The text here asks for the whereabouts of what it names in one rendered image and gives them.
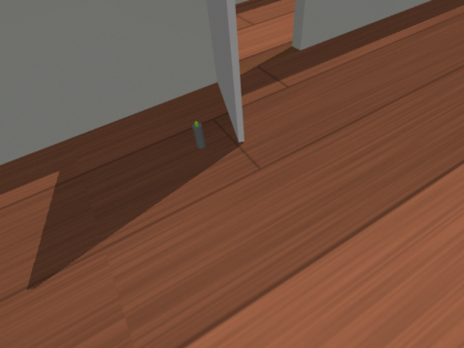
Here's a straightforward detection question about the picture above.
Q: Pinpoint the bottle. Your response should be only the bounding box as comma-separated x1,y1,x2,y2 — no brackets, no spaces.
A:
192,121,206,149

